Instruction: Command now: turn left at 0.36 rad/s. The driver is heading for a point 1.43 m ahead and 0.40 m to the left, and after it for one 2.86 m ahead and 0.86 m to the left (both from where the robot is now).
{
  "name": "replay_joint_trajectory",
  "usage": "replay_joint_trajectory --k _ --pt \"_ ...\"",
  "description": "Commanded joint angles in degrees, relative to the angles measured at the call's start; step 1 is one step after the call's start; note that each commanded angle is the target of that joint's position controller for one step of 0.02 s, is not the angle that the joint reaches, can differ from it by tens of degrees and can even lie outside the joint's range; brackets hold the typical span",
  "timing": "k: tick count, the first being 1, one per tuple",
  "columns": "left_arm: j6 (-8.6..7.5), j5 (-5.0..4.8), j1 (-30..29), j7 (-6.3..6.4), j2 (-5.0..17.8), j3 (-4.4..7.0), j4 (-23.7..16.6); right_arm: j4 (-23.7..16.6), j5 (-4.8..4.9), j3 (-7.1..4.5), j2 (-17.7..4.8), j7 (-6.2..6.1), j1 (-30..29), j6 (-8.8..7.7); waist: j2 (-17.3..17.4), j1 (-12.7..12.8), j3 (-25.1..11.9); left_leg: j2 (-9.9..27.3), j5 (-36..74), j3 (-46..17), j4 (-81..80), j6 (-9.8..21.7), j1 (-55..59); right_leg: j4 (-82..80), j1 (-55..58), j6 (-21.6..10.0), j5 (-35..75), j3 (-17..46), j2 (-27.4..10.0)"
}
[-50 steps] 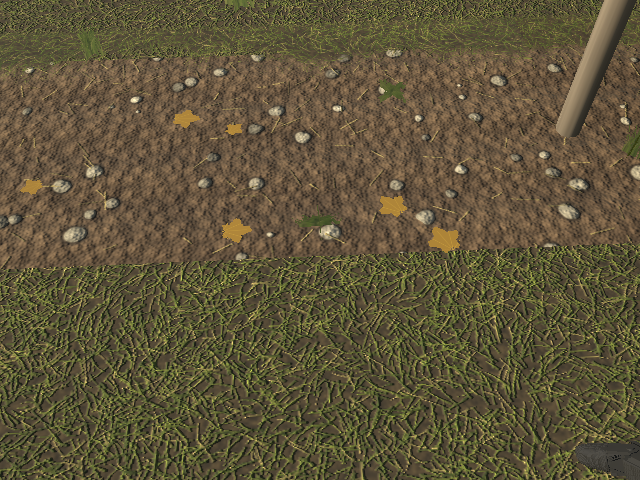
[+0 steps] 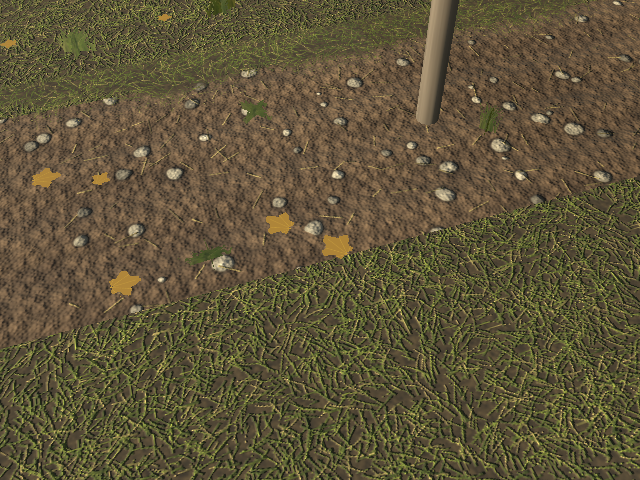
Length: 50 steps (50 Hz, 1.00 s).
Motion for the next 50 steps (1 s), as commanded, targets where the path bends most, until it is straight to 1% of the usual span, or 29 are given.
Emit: replay_joint_trajectory --k 1,2,4,5,7,9,11,12,13,14,15,16,17,18,19,22,24,28,30,32,39,40,43,45,46,47,48,49,50 --pt "-0.56 0.40 11.4 3.79 11.7 4.74 -2.0 -5.0 -1.24 -1.41 -4.9 -1.46 -2.6 -1.75 -9.3 6.2 -3.7 -0.3 -7.6 0.0 12.7 0.8 -16.7 -15.4 16.8 -19.8 21.4 23.5 -24.6" --pt "-0.77 1.30 12.4 5.32 9.9 4.33 -1.7 -4.7 -1.97 -1.40 -4.6 -1.90 -2.2 -1.78 -10.7 7.0 -2.7 1.2 -18.3 -1.5 24.3 0.8 -17.8 -18.2 15.2 -20.5 21.1 23.3 -27.3" --pt "-1.45 1.16 4.5 6.63 6.2 2.89 -2.5 -4.3 -3.28 -1.55 -4.5 -1.59 -0.5 -1.23 -6.8 1.7 0.5 4.0 -15.4 -2.0 23.7 1.4 -13.0 -22.3 8.2 -13.4 11.7 14.0 -22.5" --pt "-1.62 0.88 0.0 7.26 7.0 2.93 -3.7 -3.8 -3.78 -1.50 -3.8 -0.71 -0.1 -0.88 -5.5 0.2 0.9 3.2 -9.3 1.1 17.2 1.3 -9.6 -22.9 6.6 -10.4 9.6 8.7 -19.0" --pt "-1.00 2.23 -1.5 7.98 10.2 3.87 -4.3 -3.5 -2.71 -1.06 -2.0 2.34 -1.1 -0.16 -6.2 1.5 -0.3 1.6 -1.6 3.8 9.6 0.7 -6.0 -22.8 8.5 -7.9 8.8 3.5 -16.9" --pt "-0.07 3.60 -0.8 7.99 11.9 4.49 -4.6 -3.6 -1.14 -1.51 -3.1 4.99 -0.6 0.33 -6.1 2.1 -1.2 1.3 3.0 4.0 2.5 1.1 -3.4 -21.4 10.6 -6.9 6.4 1.3 -17.7" --pt "0.68 3.53 -1.8 7.41 11.6 4.18 -4.3 -3.5 -0.27 -2.65 -4.7 5.66 1.4 -0.28 -4.8 0.9 -2.0 -0.9 12.1 4.7 -6.0 3.0 1.9 -17.1 9.0 -5.8 1.2 -0.3 -18.7" --pt "0.62 3.73 0.5 7.18 9.6 3.36 -3.0 -3.7 -0.43 -3.94 -6.9 5.13 2.4 -1.03 -3.6 0.9 -2.9 -2.1 16.0 3.9 -7.2 5.0 6.4 -13.4 6.6 -3.7 -3.2 -1.3 -18.0" --pt "0.45 3.29 4.0 7.02 5.8 2.14 -1.4 -3.5 -1.18 -5.26 -9.8 3.99 5.9 -1.75 1.8 -0.4 -4.5 1.4 28.1 -1.8 -11.7 8.4 11.8 -4.4 3.7 0.4 -7.4 -4.8 -14.5" --pt "-0.42 2.53 5.0 7.49 0.6 0.32 -7.0 -5.7 -1.00 -7.50 -19.7 2.53 10.0 -3.06 14.8 1.1 -10.4 17.1 50.2 -28.4 -15.8 23.3 22.3 14.2 -7.1 7.2 -20.8 -9.2 -2.4" --pt "-1.12 2.14 1.3 6.55 2.7 0.26 -6.6 -4.4 -3.09 -7.50 -17.8 2.01 11.3 -4.57 7.8 -1.7 -5.5 18.2 30.7 -33.5 -18.9 24.6 21.5 15.8 -16.8 7.0 -21.9 3.8 -0.2" --pt "-0.79 1.50 -2.6 6.76 5.6 1.15 -5.2 -3.4 -2.90 -6.85 -13.1 1.48 10.7 -5.38 6.6 -2.9 -0.5 13.7 20.8 -27.2 -19.4 20.0 18.5 20.8 -20.5 6.0 -17.4 7.1 -2.5" --pt "-0.66 2.03 -1.4 7.30 8.8 2.40 -3.8 -3.9 -1.91 -5.90 -10.2 1.23 8.8 -4.94 6.3 -1.7 -1.5 12.5 18.7 -25.7 -19.8 19.0 17.9 25.6 -21.3 5.2 -14.9 7.2 -2.3" --pt "-0.62 3.26 0.4 7.51 9.2 2.53 -2.8 -4.5 -1.06 -4.74 -7.8 1.08 7.1 -4.12 5.7 0.0 -2.7 12.2 20.0 -25.0 -20.0 18.6 15.8 27.8 -19.6 4.5 -13.3 8.6 -2.5" --pt "-0.41 4.01 0.9 7.51 7.7 1.81 -2.7 -5.5 -0.80 -4.07 -7.1 1.22 4.9 -3.43 5.0 2.5 -1.3 11.3 21.1 -23.9 -21.0 17.8 10.7 27.5 -16.5 4.1 -11.0 9.1 -3.2" --pt "0.51 2.64 2.5 6.88 6.2 1.03 -1.6 -8.1 -1.40 -4.19 -8.4 1.34 2.3 -2.82 4.9 4.0 -2.3 7.7 17.6 -22.7 -22.6 16.8 7.7 21.9 -13.1 5.4 -2.3 8.5 -2.1" --pt "1.41 2.22 4.6 5.91 6.6 0.73 0.6 -9.5 -1.95 -4.60 -9.1 1.83 2.1 -3.27 5.0 3.1 -2.3 7.6 18.7 -21.5 -21.8 16.9 7.1 20.7 -13.1 7.4 -0.2 7.3 -2.3" --pt "2.03 2.49 2.4 5.14 6.2 -0.07 2.1 -10.2 -1.21 -4.34 -8.2 2.02 6.7 -3.49 4.7 -0.6 -2.4 8.8 19.5 -23.9 -18.5 17.0 9.5 18.8 -16.8 9.5 -0.1 7.2 -4.0" --pt "2.27 4.46 0.5 4.29 4.4 -1.23 2.8 -8.3 -1.67 -3.51 -6.5 1.79 11.7 -2.73 5.1 -4.1 -1.1 9.0 -4.0 -28.5 -21.1 16.2 13.4 15.7 -23.2 9.2 0.9 7.3 -4.7" --pt "1.96 4.48 -1.1 3.53 4.0 -1.92 3.4 -7.2 -1.59 -3.00 -6.7 1.52 13.1 -2.48 6.4 -5.4 0.3 9.6 -13.0 -31.8 -21.8 14.8 15.2 13.3 -27.6 8.7 1.4 6.7 -4.3" --pt "-0.56 4.46 -5.0 1.31 1.5 -4.27 2.6 -6.2 -2.08 -1.10 -7.1 1.92 8.7 -2.07 6.5 -5.8 0.9 6.8 -9.3 -26.6 -20.0 14.9 4.9 7.7 -16.8 5.3 2.7 1.8 -1.0" --pt "1.64 -0.10 -5.8 0.55 7.6 -1.08 0.9 -2.4 2.66 -4.00 -11.8 0.21 12.3 1.04 7.9 -5.0 -1.9 3.3 0.1 -22.0 -21.2 12.9 3.7 4.7 -10.2 3.3 10.1 0.6 -0.1" --pt "3.81 -0.37 1.9 0.40 6.2 -1.07 2.8 -2.4 0.80 -2.81 -8.6 -0.47 10.1 2.37 9.9 -1.5 -1.3 4.9 13.8 -17.2 -18.2 11.7 0.0 7.4 0.3 0.4 6.2 -2.3 2.3" --pt "4.10 0.23 13.8 1.32 6.0 -0.12 6.3 -1.3 0.29 -2.51 -7.0 -1.26 8.6 2.42 4.0 5.6 -1.1 5.6 23.7 -13.9 -4.7 10.0 -5.0 -2.8 14.3 -2.9 -3.5 -0.2 4.2" --pt "3.79 0.73 24.7 1.94 10.1 1.40 8.8 -1.9 0.35 -1.89 -5.0 -1.74 7.3 2.17 -6.2 11.3 -6.1 2.0 25.1 -7.5 15.1 7.5 -12.8 -8.2 26.7 -6.6 -12.5 12.7 -3.3" --pt "3.37 0.14 23.7 1.66 11.3 1.38 8.3 -4.2 -0.83 -0.97 -0.3 -2.09 6.4 1.72 -12.4 7.6 -4.3 -4.0 -7.3 -1.6 32.2 5.0 -27.9 -14.7 30.7 -10.4 -22.2 34.6 -15.4" --pt "3.40 -1.39 19.3 0.96 11.8 1.84 7.1 -6.8 -1.77 -1.41 -3.6 -2.21 3.0 1.35 -10.3 6.0 -0.9 -5.8 -6.0 -5.0 34.7 4.8 -38.7 -18.6 25.8 -16.6 -19.8 52.4 -18.8" --pt "3.36 -1.76 16.3 0.70 9.0 1.78 6.5 -6.4 -1.84 -2.12 -6.3 -2.17 0.8 1.29 -4.1 4.7 1.5 -0.4 -1.2 -7.8 34.1 4.2 -38.2 -17.2 21.9 -18.2 -16.9 46.7 -18.8" --pt "3.23 -1.66 14.1 0.48 7.3 1.47 5.9 -6.0 -1.71 -2.36 -7.2 -1.77 -0.6 1.25 -2.8 4.1 2.1 1.1 0.8 -7.9 31.0 2.9 -34.8 -17.0 17.0 -17.7 -13.1 41.2 -15.5"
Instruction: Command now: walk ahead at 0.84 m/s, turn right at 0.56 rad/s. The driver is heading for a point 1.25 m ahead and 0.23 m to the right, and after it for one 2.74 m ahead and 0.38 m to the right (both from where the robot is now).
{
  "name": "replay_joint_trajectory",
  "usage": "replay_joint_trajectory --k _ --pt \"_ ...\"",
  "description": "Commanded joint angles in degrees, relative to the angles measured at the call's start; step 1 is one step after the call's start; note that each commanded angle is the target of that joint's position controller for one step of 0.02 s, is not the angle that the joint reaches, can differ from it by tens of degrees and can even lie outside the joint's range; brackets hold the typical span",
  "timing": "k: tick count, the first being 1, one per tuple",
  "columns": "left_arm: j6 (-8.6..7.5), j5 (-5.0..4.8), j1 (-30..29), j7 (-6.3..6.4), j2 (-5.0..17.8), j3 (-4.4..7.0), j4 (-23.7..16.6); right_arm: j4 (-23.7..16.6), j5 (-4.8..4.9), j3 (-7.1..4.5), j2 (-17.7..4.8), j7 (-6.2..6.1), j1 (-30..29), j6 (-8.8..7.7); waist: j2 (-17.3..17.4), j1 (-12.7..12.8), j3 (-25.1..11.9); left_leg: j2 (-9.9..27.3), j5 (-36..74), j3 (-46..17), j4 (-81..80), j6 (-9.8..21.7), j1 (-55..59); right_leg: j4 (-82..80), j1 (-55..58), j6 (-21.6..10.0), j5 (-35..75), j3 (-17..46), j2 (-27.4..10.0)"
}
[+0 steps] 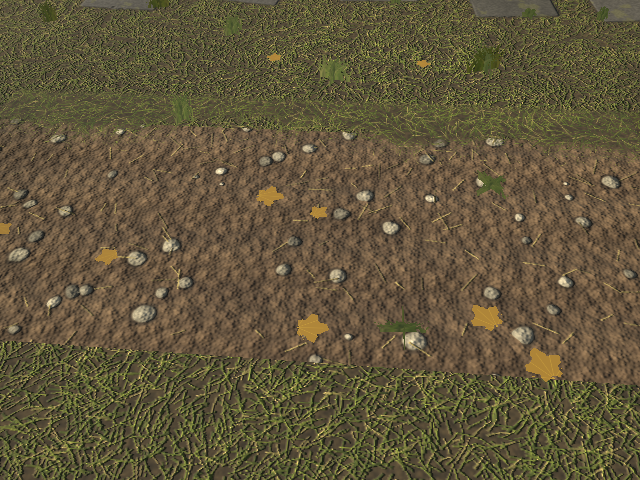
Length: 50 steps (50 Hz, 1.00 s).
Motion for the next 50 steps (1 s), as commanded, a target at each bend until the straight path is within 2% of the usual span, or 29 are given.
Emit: replay_joint_trajectory --k 1,4,6,7,11,13,17,19,21,22,23,24,25,26,27,28,30,32,36,37,38,40,41,42,43,44,45,47,50 --pt "-0.10 -0.53 5.0 -0.11 7.4 2.45 -1.7 -7.6 -0.43 -1.54 -7.3 -0.04 -10.1 -1.43 -5.9 2.6 6.6 7.0 2.6 -2.9 2.4 -2.7 -27.9 -20.3 13.9 -12.8 -10.7 34.0 -18.6" --pt "-0.35 -0.28 5.6 1.35 8.5 2.94 -1.1 -8.7 -1.11 -0.34 -4.7 0.89 -13.4 0.35 -8.0 2.1 8.2 6.8 6.0 1.7 -3.6 -6.4 -22.1 -24.0 6.1 -11.9 1.9 27.3 -13.5" --pt "-1.54 1.19 8.6 1.54 9.7 3.55 -0.1 -7.7 -1.04 -0.93 -6.3 1.40 -14.8 -0.24 -4.3 3.0 6.2 7.4 16.5 2.0 -4.8 -5.8 -21.8 -22.5 8.5 -11.9 13.1 25.3 -13.0" --pt "-2.44 0.63 12.7 1.95 10.6 3.94 1.9 -8.7 -0.38 -1.87 -7.7 1.12 -19.6 -0.88 -3.7 4.4 6.8 8.1 20.9 -1.6 -8.9 -5.5 -27.0 -21.5 13.5 -11.3 14.1 26.4 -12.4" --pt "-2.71 0.03 13.2 2.72 9.3 3.74 3.6 -9.6 -0.43 -1.02 -4.2 2.65 -24.6 -0.77 -6.5 5.6 5.1 4.7 34.8 0.5 -19.2 -5.2 -18.6 -17.0 8.5 -8.9 11.5 25.0 -8.4" --pt "-2.31 0.89 12.9 3.22 9.2 3.76 3.7 -10.7 0.49 -0.96 -3.4 3.51 -27.2 -0.73 -7.2 5.9 5.6 4.7 37.5 -0.4 -20.2 -4.3 -14.5 -14.4 4.9 -8.0 9.3 26.3 -8.6" --pt "-1.94 2.50 11.8 3.85 9.7 4.17 3.3 -11.4 0.47 -0.89 -4.0 2.66 -28.4 -2.04 -7.6 6.7 7.2 4.9 32.1 -2.4 -28.7 -4.6 -8.4 -6.7 7.6 -5.6 11.7 29.1 -7.6" --pt "-0.97 3.47 9.6 4.43 9.5 4.07 3.3 -8.4 1.52 -1.64 -4.8 1.08 -19.2 -3.36 -5.0 2.3 3.7 7.7 35.5 -4.1 -38.9 -4.6 1.0 7.0 11.4 -4.2 16.2 27.8 -5.3" --pt "-0.05 2.37 10.7 5.06 9.0 3.96 5.8 -0.9 1.19 -2.59 -4.8 -0.70 1.4 -3.62 -1.4 -6.4 -5.2 10.2 53.1 -2.5 -47.7 -3.9 20.4 36.2 11.2 -3.8 18.5 21.5 -0.5" --pt "-0.25 1.63 7.4 4.40 6.8 3.79 4.9 3.0 1.24 -4.11 -8.0 -0.81 9.8 -3.02 5.3 -9.3 -6.8 13.0 48.9 -4.3 -44.1 -3.6 33.9 52.1 -1.9 -3.0 -9.5 16.7 2.7" --pt "-0.88 1.37 4.7 4.15 2.9 2.41 3.5 4.9 -1.09 -3.77 -9.0 0.39 15.0 -2.83 6.9 -10.2 -4.4 13.8 47.3 -2.1 -28.6 -6.2 41.2 66.2 -17.6 -3.8 -22.6 16.7 3.0" --pt "-1.85 -1.02 16.4 5.03 -1.1 0.96 2.2 4.8 -2.36 -2.78 -7.8 1.20 13.8 -3.58 19.5 -0.9 -10.0 21.8 78.7 -7.8 -11.6 -6.8 53.5 72.2 -30.4 -2.9 -23.1 13.8 -0.9" --pt "-1.79 -1.04 15.8 5.81 2.0 0.90 4.0 4.3 -1.92 -3.76 -7.3 1.10 14.0 -3.16 18.0 -4.4 -14.7 25.8 59.1 -18.5 -18.0 0.0 56.1 74.0 -40.6 -2.3 -16.7 8.3 -2.8" --pt "-1.43 1.42 10.9 4.87 2.2 0.13 2.2 4.6 -1.02 -5.64 -11.8 0.20 10.0 -3.48 22.2 -3.8 -14.4 30.3 5.2 -37.1 -35.1 10.5 46.1 73.8 -44.6 -1.9 -11.0 6.0 -4.4" --pt "-1.52 3.71 -3.4 4.03 7.7 1.94 2.4 3.2 -1.51 -2.63 -1.1 0.41 4.2 -4.75 1.0 -5.7 -0.2 23.2 -6.6 -31.1 -43.1 6.5 30.1 59.5 -41.6 -2.1 -1.2 9.1 -7.9" --pt "-1.77 3.82 -6.7 2.52 6.7 1.98 0.9 5.4 -1.87 -2.18 -2.2 0.22 4.2 -5.91 4.0 -4.3 6.0 23.8 6.8 -30.8 -41.1 6.7 22.6 55.6 -40.2 -1.8 1.5 10.8 -7.1" --pt "-1.10 3.73 -12.2 0.12 2.2 0.51 -1.5 9.6 0.41 -1.00 -0.2 -0.17 4.8 -7.01 0.5 0.7 11.2 18.4 22.8 -18.2 -44.4 4.6 7.3 36.0 -30.3 0.9 4.1 11.0 -8.6" --pt "-1.25 3.29 -13.1 -0.86 0.2 -0.68 -2.7 10.1 1.08 -0.58 -0.1 -0.11 1.1 -7.02 6.0 3.5 10.2 14.9 32.3 -10.2 -47.8 4.3 1.7 23.4 -21.4 1.9 12.1 7.2 -7.8" --pt "-1.56 2.27 -22.3 -1.10 -1.1 -2.50 -4.4 13.1 2.49 0.13 0.5 0.17 8.4 -5.65 -1.1 1.2 10.7 13.5 53.4 0.4 -54.7 3.0 2.1 8.0 -5.5 -1.0 16.7 -7.6 -3.9" --pt "-1.56 2.20 -20.4 -0.81 -0.5 -2.41 -3.8 13.2 2.19 0.01 -1.6 0.07 9.1 -5.48 0.1 2.7 8.3 13.9 63.8 2.2 -50.5 2.6 5.1 5.4 -0.9 -2.1 16.6 -7.5 -2.6" --pt "-1.52 2.60 -17.2 -0.39 1.3 -1.90 -2.5 13.7 2.14 -0.09 -2.9 -0.26 11.1 -5.16 0.5 4.0 4.9 14.1 75.8 3.7 -43.9 1.9 8.7 4.6 3.8 -3.1 14.5 -9.0 -0.6" --pt "-1.22 2.40 4.0 1.20 6.0 0.31 4.1 13.5 1.31 -0.66 -7.1 -0.84 7.7 -4.01 3.4 14.9 -5.1 14.1 76.6 5.2 -17.2 1.5 5.6 -0.4 25.3 -6.4 10.1 -4.3 -1.6" --pt "-1.10 3.05 11.6 2.29 10.3 2.01 6.2 12.4 1.02 -0.12 -4.6 -0.41 5.8 -3.81 -1.8 17.3 -9.8 8.7 43.5 7.5 4.9 1.6 -3.0 -3.8 36.0 -9.6 0.0 5.5 -10.6" --pt "-1.46 3.92 11.9 2.48 11.4 1.95 5.4 10.7 0.87 1.27 3.3 -0.29 10.3 -4.02 -9.9 10.6 -15.3 2.9 -8.0 3.7 25.3 2.7 -16.4 -4.1 44.2 -12.5 -10.4 27.9 -25.0" --pt "-0.97 2.33 8.3 2.54 10.0 2.00 5.2 8.3 2.23 0.05 -2.2 -0.54 8.4 -4.24 -7.3 9.9 -13.1 2.2 -3.6 -0.1 28.0 4.1 -26.7 -16.4 42.2 -14.7 -18.6 43.0 -28.2" --pt "-1.15 1.62 4.0 2.68 7.4 1.90 5.9 6.8 2.07 -0.50 -3.9 -0.53 3.4 -4.28 -5.2 7.4 -1.8 5.4 3.5 0.3 23.3 4.1 -30.2 -20.8 33.3 -13.9 -16.4 35.9 -25.3" --pt "-1.81 1.61 1.1 2.62 5.4 1.68 5.9 6.6 1.74 -0.17 -2.2 -0.24 2.4 -4.22 -4.2 4.7 4.2 6.9 4.8 0.5 19.9 3.6 -28.1 -22.6 24.3 -13.2 -7.7 29.4 -22.8" --pt "-3.16 1.71 -1.3 2.68 2.4 0.91 6.5 8.2 0.03 0.27 0.9 0.65 4.2 -2.39 -0.6 -0.8 7.8 9.0 5.3 0.2 15.5 1.7 -22.1 -25.0 13.6 -9.8 0.7 19.7 -16.8" --pt "-5.65 0.33 0.9 2.33 1.8 0.68 8.4 5.4 0.24 0.32 2.6 1.95 -2.0 -0.71 -3.5 -2.4 11.5 10.2 9.0 0.5 7.6 0.3 -22.4 -30.4 6.6 -6.8 9.7 9.0 -15.2"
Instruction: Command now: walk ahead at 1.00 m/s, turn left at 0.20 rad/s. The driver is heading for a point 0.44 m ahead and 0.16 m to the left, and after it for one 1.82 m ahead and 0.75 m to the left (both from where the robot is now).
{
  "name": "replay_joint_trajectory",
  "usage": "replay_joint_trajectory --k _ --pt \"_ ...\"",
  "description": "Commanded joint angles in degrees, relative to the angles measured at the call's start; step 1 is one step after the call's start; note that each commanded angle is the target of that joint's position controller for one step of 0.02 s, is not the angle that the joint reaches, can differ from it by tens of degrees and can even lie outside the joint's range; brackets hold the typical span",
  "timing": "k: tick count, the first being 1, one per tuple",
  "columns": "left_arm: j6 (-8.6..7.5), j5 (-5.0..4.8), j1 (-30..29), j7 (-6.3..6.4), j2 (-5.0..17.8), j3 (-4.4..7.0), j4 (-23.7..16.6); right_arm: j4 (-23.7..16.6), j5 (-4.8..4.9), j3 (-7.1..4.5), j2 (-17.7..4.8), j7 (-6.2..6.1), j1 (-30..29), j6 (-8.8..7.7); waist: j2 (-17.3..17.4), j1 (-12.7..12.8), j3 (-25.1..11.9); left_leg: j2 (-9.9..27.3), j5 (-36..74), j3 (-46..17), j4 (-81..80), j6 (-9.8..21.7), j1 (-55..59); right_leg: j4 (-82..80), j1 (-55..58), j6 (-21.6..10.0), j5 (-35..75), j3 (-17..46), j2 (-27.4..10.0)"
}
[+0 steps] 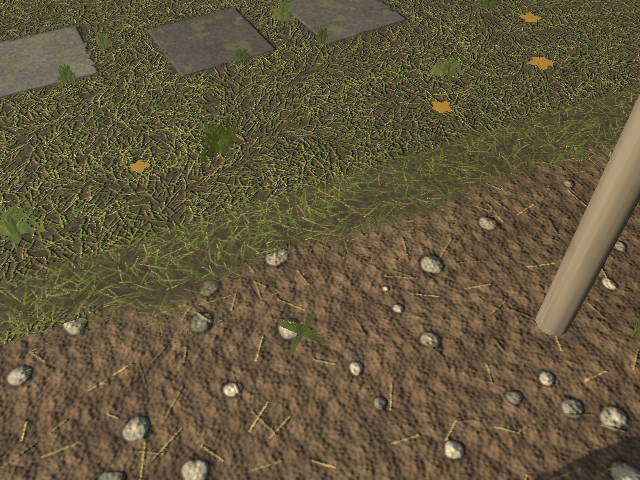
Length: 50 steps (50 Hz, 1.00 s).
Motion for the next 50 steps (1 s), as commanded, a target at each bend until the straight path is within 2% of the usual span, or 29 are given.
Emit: replay_joint_trajectory --k 1,5,8,10,11,12,13,14,15,16,17,18,19,21,24,27,29,30,31,32,33,35,37,38,40,42,48,49,50 --pt "-3.17 -0.83 -0.2 -0.32 4.1 0.79 -2.1 -4.6 0.17 -0.70 -3.4 1.04 -3.6 0.90 -2.3 -0.6 9.4 2.1 7.0 0.5 -7.4 -0.8 -9.3 -19.5 -6.6 -3.4 11.5 9.4 -14.5" --pt "-4.54 -1.60 3.6 -0.37 3.3 -0.24 -0.4 -8.8 1.16 0.45 -1.2 2.72 -14.2 -0.40 -1.0 1.4 8.8 -1.1 27.6 9.1 -26.6 1.5 2.3 -23.1 -10.2 1.4 36.5 -1.8 -12.6" --pt "-4.27 -0.98 6.1 1.10 6.8 0.08 -0.3 -8.2 0.89 0.15 -3.8 3.02 -14.5 -0.47 -2.6 0.7 4.6 -6.4 29.1 12.9 -32.3 3.4 4.7 -18.4 4.4 4.6 64.1 -5.2 -15.2" --pt "-2.37 0.52 6.5 2.98 10.4 0.91 -1.0 -6.6 0.50 -0.59 -7.0 2.38 -8.8 0.09 -6.6 -3.2 -1.4 -11.1 20.2 14.9 -32.5 4.5 10.8 -4.4 11.9 6.8 83.7 -6.3 -17.4" --pt "-1.19 1.41 4.6 3.66 11.9 1.41 -1.8 -4.6 0.37 -1.56 -9.6 2.09 -0.5 0.37 -7.5 -7.9 -6.0 -12.6 15.9 14.4 -32.1 5.8 18.9 8.7 11.7 7.3 88.2 -6.1 -18.3" --pt "-0.20 2.15 1.2 3.93 13.1 1.93 -3.0 -1.1 0.46 -2.95 -12.4 1.57 12.1 0.71 -8.0 -13.9 -10.6 -11.4 12.5 10.9 -34.0 8.5 29.9 26.1 7.5 7.2 85.8 -5.5 -18.9" --pt "-0.03 1.76 -1.6 3.23 12.7 2.34 -3.6 0.7 0.46 -4.36 -14.6 0.67 18.9 0.94 -2.6 -16.6 -10.7 -7.5 12.1 4.7 -39.4 11.6 38.3 51.2 -2.3 7.2 51.6 -6.7 -12.1" --pt "-2.15 1.85 0.2 1.95 3.5 0.18 -8.3 0.5 -0.10 -5.28 -19.2 -0.01 14.8 1.30 16.2 -6.4 -10.4 4.9 42.6 -14.6 -31.2 16.7 53.8 72.6 -29.8 9.7 -14.4 -1.2 -3.0" --pt "-2.96 -0.95 1.8 1.70 5.2 -0.30 -12.0 -1.2 0.13 -6.40 -21.8 -0.21 12.7 1.47 11.5 -6.0 -23.2 12.5 31.6 -35.9 -42.0 27.2 62.9 80.1 -41.7 9.6 -13.8 9.8 -2.8" --pt "-3.77 -0.09 -1.9 1.59 7.0 -0.75 -12.4 -3.1 0.47 -6.04 -17.9 -0.87 8.8 1.51 -0.7 -4.9 -15.9 11.4 26.6 -35.4 -48.4 24.1 54.7 73.2 -42.8 7.8 -8.0 11.6 -6.7" --pt "-4.02 0.18 -3.2 1.25 6.9 -0.73 -12.6 -3.1 0.61 -5.11 -14.5 -1.21 4.9 1.70 -5.3 -1.0 -5.5 9.1 30.6 -29.7 -50.9 20.8 41.6 65.9 -40.7 7.6 -5.6 10.5 -8.6" --pt "-3.15 0.99 -4.2 1.19 6.4 -0.73 -12.9 -3.4 0.91 -4.51 -12.8 -1.32 2.6 1.58 -8.2 1.7 -0.1 6.8 39.6 -24.8 -51.5 18.7 31.7 61.4 -37.3 8.6 -5.7 9.6 -10.0" --pt "-4.09 -1.49 -5.7 0.50 8.3 0.71 -14.2 -8.6 2.73 -2.80 -7.8 0.04 -3.0 -1.21 -9.2 2.9 -1.8 4.2 36.0 -25.2 -54.6 18.0 26.6 58.4 -33.1 9.5 -7.5 13.0 -8.8" --pt "-3.62 -0.50 -7.4 0.77 8.0 1.03 -16.4 -9.8 3.91 -3.30 -10.7 0.00 -8.2 -2.36 -6.6 6.4 2.0 -2.0 39.3 -17.2 -55.7 14.6 14.0 40.0 -25.9 11.2 -5.3 10.2 -10.2" --pt "-3.71 -0.01 -14.7 1.57 1.9 -0.54 -19.9 -9.1 3.63 -4.97 -14.0 -2.60 -3.2 -0.10 -3.0 2.2 -1.3 -10.3 47.5 -10.6 -48.8 6.3 5.7 15.0 -13.5 13.3 10.2 3.5 -1.6" --pt "-2.91 -2.02 -16.5 1.23 3.4 0.63 -22.3 -8.0 3.99 -5.32 -12.8 -4.07 2.4 2.47 3.1 -0.2 -6.6 -12.2 33.4 -15.7 -42.5 -1.0 7.4 4.6 -4.7 13.3 24.3 5.3 2.7" --pt "-2.58 -1.70 -14.3 1.58 5.9 1.85 -23.0 -10.3 3.94 -5.02 -10.5 -4.39 -1.5 2.73 5.7 2.9 -7.4 -13.5 26.8 -17.9 -34.3 -3.4 9.3 -0.8 -0.6 11.9 29.3 8.8 0.2" --pt "-2.57 -0.79 -7.2 2.02 6.8 2.46 -21.5 -12.1 3.59 -4.58 -8.9 -4.24 -4.4 2.70 5.6 7.1 -11.3 -15.1 22.5 -15.8 -24.1 -5.4 8.7 -4.1 7.7 10.0 37.1 10.5 -4.0" --pt "-1.98 0.25 0.0 2.70 8.0 2.37 -20.2 -13.6 1.49 -2.79 -3.1 -3.89 -1.8 3.06 -2.0 7.6 -20.7 -17.6 -15.4 -11.0 -6.8 -6.2 2.5 4.0 22.0 4.2 55.0 22.2 -19.2" --pt "-1.08 2.99 0.5 2.54 8.3 1.45 -22.0 -14.8 1.52 -2.37 -3.3 -3.19 7.6 3.04 -12.2 3.3 -28.6 -18.5 -32.1 -10.5 7.4 -7.3 -1.8 8.9 27.4 -5.4 78.8 39.5 -33.4" --pt "-0.43 1.27 -3.2 2.12 10.8 2.77 -20.9 -15.5 3.11 -2.98 -8.9 -1.61 14.4 3.39 -16.8 -0.7 -32.2 -11.9 -26.2 -10.2 20.6 -8.7 -7.1 7.7 27.4 -14.7 60.0 50.4 -42.3" --pt "1.01 0.50 -12.0 3.11 4.4 1.48 -24.3 -15.2 3.46 -4.45 -14.0 -2.13 2.3 5.44 -3.6 2.4 -19.0 -6.1 -13.3 -5.1 19.4 -9.8 -11.3 0.3 11.6 -9.5 20.4 36.9 -29.1" --pt "2.36 0.41 -14.7 2.81 5.1 0.77 -23.2 -17.2 2.88 -4.03 -11.6 -3.29 -2.5 6.70 -1.1 0.7 -7.7 -5.4 -10.7 -3.1 10.4 -9.4 -5.2 -4.0 -6.3 -5.5 19.7 26.0 -21.0" --pt "2.39 0.52 -14.0 2.44 5.9 1.17 -21.9 -17.7 2.59 -3.26 -9.0 -3.30 -2.5 6.35 -2.2 0.0 -6.0 -5.5 -10.7 -1.6 4.1 -8.9 -1.6 -4.8 -10.5 -4.7 24.7 21.3 -18.5" --pt "2.37 0.39 -12.6 1.70 7.0 1.95 -19.9 -17.8 2.27 -2.03 -5.6 -3.28 -1.6 4.89 -5.1 -0.2 -8.8 -6.2 -10.9 0.8 -6.9 -8.6 3.7 -4.7 -10.3 -5.9 38.4 16.4 -17.4" --pt "2.67 -0.39 -12.7 1.28 7.4 2.30 -19.0 -17.4 2.01 -1.58 -5.8 -2.99 -2.1 4.37 -6.8 0.0 -12.6 -5.3 -6.4 0.6 -15.3 -8.1 8.4 -4.2 -8.3 -7.2 41.4 15.6 -19.3" --pt "3.90 -1.86 -10.6 0.93 8.3 2.41 -16.5 -17.0 1.39 -2.32 -9.0 -1.50 -4.2 5.67 -9.6 0.0 -8.8 -6.3 5.5 2.9 -39.8 -3.0 22.1 -3.2 -15.3 -3.1 9.8 15.3 -18.8" --pt "3.88 -1.75 -7.5 0.86 7.0 1.91 -15.1 -17.6 0.95 -2.47 -9.9 -1.51 -4.4 5.69 -7.9 0.1 -8.0 -4.3 6.3 0.2 -44.2 -0.8 26.0 -1.6 -18.9 0.6 2.6 14.3 -17.2" --pt "3.70 -0.31 -5.5 0.50 3.4 0.81 -15.3 -18.4 -0.08 -2.82 -13.4 -1.88 -3.5 5.82 3.4 1.4 -9.4 7.3 8.6 -13.5 -49.4 3.2 30.7 10.1 -24.3 5.8 -9.2 8.2 -11.9"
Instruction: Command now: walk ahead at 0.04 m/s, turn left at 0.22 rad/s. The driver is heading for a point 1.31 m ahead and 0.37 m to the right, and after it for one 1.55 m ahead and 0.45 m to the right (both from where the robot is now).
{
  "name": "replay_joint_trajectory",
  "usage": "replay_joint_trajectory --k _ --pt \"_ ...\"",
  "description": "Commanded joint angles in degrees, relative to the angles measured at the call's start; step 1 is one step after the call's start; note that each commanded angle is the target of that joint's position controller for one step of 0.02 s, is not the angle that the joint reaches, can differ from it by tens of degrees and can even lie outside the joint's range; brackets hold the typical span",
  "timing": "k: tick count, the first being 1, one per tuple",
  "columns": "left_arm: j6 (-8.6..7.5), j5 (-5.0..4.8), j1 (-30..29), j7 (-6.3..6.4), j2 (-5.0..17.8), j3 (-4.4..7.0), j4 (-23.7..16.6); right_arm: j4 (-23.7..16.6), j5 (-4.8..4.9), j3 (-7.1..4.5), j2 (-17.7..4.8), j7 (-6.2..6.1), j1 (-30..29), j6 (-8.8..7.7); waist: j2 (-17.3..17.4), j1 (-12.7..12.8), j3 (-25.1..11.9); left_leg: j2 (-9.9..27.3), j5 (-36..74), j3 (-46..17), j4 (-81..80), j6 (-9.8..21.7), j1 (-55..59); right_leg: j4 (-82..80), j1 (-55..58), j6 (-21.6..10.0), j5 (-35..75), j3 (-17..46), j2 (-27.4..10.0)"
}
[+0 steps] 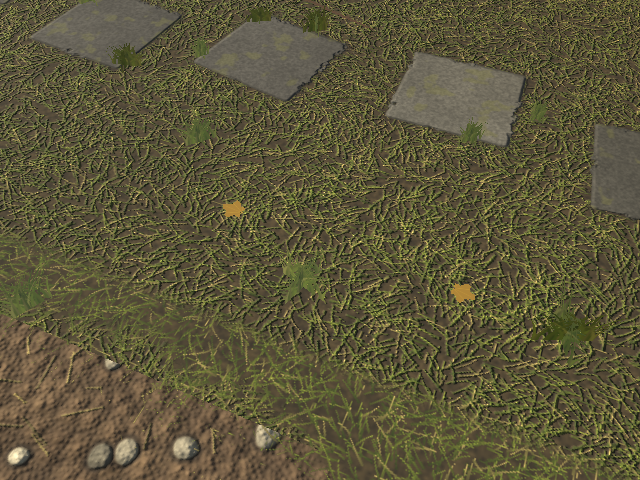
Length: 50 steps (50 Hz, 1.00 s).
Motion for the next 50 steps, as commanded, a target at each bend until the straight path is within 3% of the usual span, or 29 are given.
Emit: replay_joint_trajectory --k 1,2,3,6,10,12,13,14,15,16,19,20,21,23,24,25,27,30,31,32,33,34,35,36,38,40,43,48,50 --pt "-1.19 0.92 -1.1 -0.03 2.2 0.18 -5.1 -2.6 -2.50 -2.98 -11.7 -0.05 4.7 -0.32 14.4 -3.1 -7.5 21.8 5.1 -22.9 -17.2 14.6 7.7 11.0 -9.6 0.8 -23.8 0.4 0.5" --pt "-0.96 0.73 -3.9 0.50 6.5 1.51 -4.7 -3.0 -2.88 -2.62 -9.7 -0.12 2.6 -1.34 9.8 -4.5 -4.7 18.9 0.1 -21.6 -18.7 15.3 2.6 18.9 -6.8 2.0 -21.8 3.6 -1.7" --pt "-0.52 0.32 -2.4 0.69 7.0 2.12 -3.7 -2.5 -2.47 -2.02 -7.7 -0.13 0.0 -2.21 8.4 -2.6 -3.7 15.9 0.1 -17.6 -18.1 13.3 1.0 21.7 -6.2 2.5 -19.1 3.8 -1.6" --pt "0.52 0.82 1.9 1.42 4.7 2.03 -0.8 -1.7 -0.86 -1.22 -5.1 -0.23 -3.5 -3.28 7.5 -0.7 -4.1 11.1 13.1 -10.6 -14.7 10.6 0.7 24.3 -2.4 4.6 -14.9 3.4 -2.3" --pt "-0.35 0.00 -1.2 0.83 1.6 0.45 -1.6 0.6 -0.17 -1.47 -4.7 -0.38 0.5 -2.49 7.6 -3.3 -6.7 10.7 21.9 -10.9 -9.5 11.6 7.4 9.2 1.7 4.6 -14.4 1.8 -2.0" --pt "-0.60 0.18 1.3 0.34 1.5 0.21 -0.2 1.7 0.60 -1.25 -4.0 -0.54 1.1 -2.32 6.7 -1.4 -7.3 9.5 20.3 -10.9 -8.0 9.7 6.9 -5.3 9.3 3.4 -1.1 1.2 -1.4" --pt "-0.59 1.04 1.5 0.36 3.5 0.38 -0.2 2.5 0.45 -0.98 -3.0 -0.49 3.5 -2.84 4.7 -2.2 -7.8 8.1 15.6 -10.7 -7.7 6.9 4.9 -6.5 13.9 2.3 6.2 3.9 -3.6" --pt "-0.32 1.38 1.7 0.67 7.9 1.26 -0.3 2.7 -0.47 -1.06 -3.1 -0.03 5.8 -3.63 -1.6 -4.7 -7.8 4.9 10.2 -7.8 -6.0 4.5 1.8 -2.9 16.9 0.3 15.7 6.3 -7.1" --pt "-0.24 0.82 0.5 0.32 7.8 1.65 0.9 2.9 -0.49 -1.29 -3.0 0.06 5.5 -3.94 -7.0 -5.1 -7.0 1.5 5.6 -3.0 -6.5 2.1 3.9 -2.1 11.1 -2.0 5.6 5.5 -5.8" --pt "-0.47 0.83 -0.5 -0.09 4.4 0.84 0.3 3.4 -0.65 -1.58 -4.6 -0.09 2.6 -3.82 -4.3 -3.0 -5.3 1.2 4.4 -2.5 -5.4 0.8 5.2 -3.7 8.4 -2.4 0.3 5.5 -4.8" --pt "-1.33 1.07 -1.4 0.05 3.2 0.27 1.0 3.7 -0.38 -1.78 -3.2 -0.79 1.6 -2.63 -3.2 -2.8 -3.3 1.6 7.0 -2.7 -5.0 1.1 4.9 -4.3 6.6 -1.2 -2.1 4.8 -4.0" --pt "-1.38 0.91 1.0 0.21 3.0 0.23 2.2 4.9 -0.24 -1.84 -2.7 -0.93 3.7 -2.35 -3.2 -2.6 -5.5 0.2 -3.9 -1.3 -4.6 1.5 5.3 -4.9 7.2 -1.6 -13.5 4.0 -3.1" --pt "-1.21 0.19 2.7 0.31 4.8 0.90 2.7 5.2 0.47 -2.50 -3.9 -0.91 4.6 -2.30 -3.8 -2.2 -3.2 -1.2 -17.2 -0.1 -3.0 2.2 1.8 -5.7 5.7 -3.2 -27.9 5.2 -3.1" --pt "-1.89 -0.71 5.8 0.58 7.6 1.63 2.6 3.5 1.98 -2.88 -4.2 -0.47 1.9 -4.03 -7.0 -0.4 3.4 -0.4 -22.8 0.6 1.4 3.0 -9.9 -13.1 6.4 -8.4 -44.6 17.1 -10.5" --pt "-2.62 -1.18 5.2 0.68 9.3 2.27 2.5 2.8 2.77 -2.56 -2.2 0.00 0.4 -5.53 -11.2 -0.8 5.0 -0.6 -12.0 4.2 6.7 2.6 -11.7 -19.0 7.6 -11.5 -45.3 25.3 -16.7" --pt "-3.14 -1.47 4.4 0.88 9.9 2.66 2.5 2.6 2.61 -2.77 -2.6 0.32 -0.9 -6.65 -12.3 -0.7 6.0 1.6 -7.0 3.0 10.1 3.0 -12.1 -21.8 6.9 -13.4 -41.1 29.2 -20.2" --pt "-3.98 -1.46 2.3 0.58 7.9 2.21 1.3 2.9 2.52 -2.97 -2.6 0.87 0.3 -7.95 -10.3 -2.0 3.9 3.5 -10.0 2.0 11.3 4.5 -11.5 -22.3 8.5 -12.4 -33.4 26.5 -19.8" --pt "-3.71 -2.63 -2.8 -0.28 7.1 1.99 -0.2 7.7 1.82 -3.23 -1.6 1.35 9.9 -8.74 -7.9 -7.0 0.2 -0.7 0.4 9.3 -3.7 3.8 9.1 -15.7 0.8 -8.5 -24.7 11.5 -10.9" --pt "-2.53 2.39 -2.3 -1.26 7.5 2.78 1.0 10.1 -2.42 -3.27 -2.2 2.06 17.9 -7.27 -2.2 -10.0 -2.0 -4.6 -1.2 12.6 -7.3 2.8 20.6 -8.7 -4.1 -8.2 -28.6 6.3 -5.5" --pt "-2.46 3.43 -5.4 -1.40 4.3 2.16 -0.1 12.7 -3.05 -4.23 -4.5 1.81 27.3 -7.23 5.6 -14.9 -2.9 2.2 -7.0 2.8 -9.6 3.6 33.4 8.4 -16.0 -7.0 -23.2 1.5 -1.3" --pt "-3.12 2.88 -10.2 -1.54 -2.5 0.23 -4.3 12.1 -3.68 -5.04 -10.9 1.27 33.1 -7.61 19.7 -17.0 -4.3 18.7 -28.4 -26.0 -20.9 7.4 36.6 29.6 -29.0 -5.9 -24.7 0.2 3.7" --pt "-3.39 2.39 -10.2 -1.91 -1.6 0.23 -6.6 10.8 -3.46 -4.81 -11.0 0.85 27.5 -7.09 13.4 -12.5 -0.6 24.3 -37.0 -41.7 -26.6 13.4 29.4 35.8 -36.1 -7.2 -19.2 7.7 2.0" --pt "-3.40 2.08 -11.4 -2.37 0.8 0.70 -6.5 9.4 -2.60 -4.62 -9.8 0.76 21.7 -7.05 5.7 -9.1 3.7 24.2 -35.1 -36.8 -25.6 13.4 25.7 37.8 -38.3 -6.9 -12.1 7.7 -2.9" --pt "-3.56 2.40 -9.4 -3.02 2.5 1.03 -5.3 8.8 -1.96 -4.16 -8.2 0.94 19.0 -7.42 2.2 -7.1 2.0 20.8 -29.6 -30.0 -24.8 11.7 23.5 36.2 -34.4 -5.8 -7.9 6.2 -4.7" --pt "-2.98 3.39 -6.3 -4.26 3.2 1.28 -3.5 8.7 -1.49 -3.17 -6.1 0.82 17.4 -8.07 4.5 -5.2 0.9 15.6 -22.4 -20.5 -28.2 9.7 18.6 33.2 -27.2 -3.3 -4.6 3.3 -5.8" --pt "-2.02 2.92 -9.1 -4.92 2.0 0.88 -4.5 10.6 -1.09 -2.69 -4.7 0.79 20.0 -8.68 5.4 -5.6 3.4 13.4 -14.9 -15.2 -30.5 10.0 17.1 30.5 -27.2 -1.7 -0.5 1.3 -5.7" --pt "-1.40 1.87 -13.5 -5.18 1.1 0.26 -5.8 11.9 -1.17 -3.05 -5.7 0.78 22.1 -9.14 4.6 -6.6 5.1 12.7 -4.5 -5.0 -31.8 8.6 18.6 23.7 -27.3 -1.6 3.9 1.5 -3.0" --pt "-1.29 2.06 -20.2 -6.04 0.3 -0.56 -8.8 13.9 -1.18 -2.42 -4.6 0.45 23.5 -9.90 4.0 -7.6 7.9 14.5 8.5 6.7 -35.2 6.6 21.2 13.3 -21.4 -5.9 8.7 -4.0 -2.4" --pt "-1.21 2.31 -19.3 -5.63 0.1 -0.81 -8.9 14.7 -1.46 -2.32 -5.6 0.15 22.7 -9.76 4.2 -6.2 6.8 14.2 30.6 11.9 -30.1 5.4 23.9 10.1 -15.5 -9.0 5.1 -7.7 0.0"
Keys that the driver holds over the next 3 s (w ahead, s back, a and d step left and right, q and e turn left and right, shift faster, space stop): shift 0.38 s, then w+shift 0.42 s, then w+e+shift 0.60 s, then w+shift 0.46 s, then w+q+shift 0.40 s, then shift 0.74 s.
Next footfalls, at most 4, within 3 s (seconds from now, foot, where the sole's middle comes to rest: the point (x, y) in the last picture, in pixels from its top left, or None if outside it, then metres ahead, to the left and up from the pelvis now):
0.26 right None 0.05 -0.14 -0.77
1.08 right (391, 471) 0.50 -0.11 -0.77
1.54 left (397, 280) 0.97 -0.13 -0.77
1.98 right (546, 220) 1.20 -0.55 -0.77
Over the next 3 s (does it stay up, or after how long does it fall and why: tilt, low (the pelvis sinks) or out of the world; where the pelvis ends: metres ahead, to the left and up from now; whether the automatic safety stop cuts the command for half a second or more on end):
stays up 1.64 -0.68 0.00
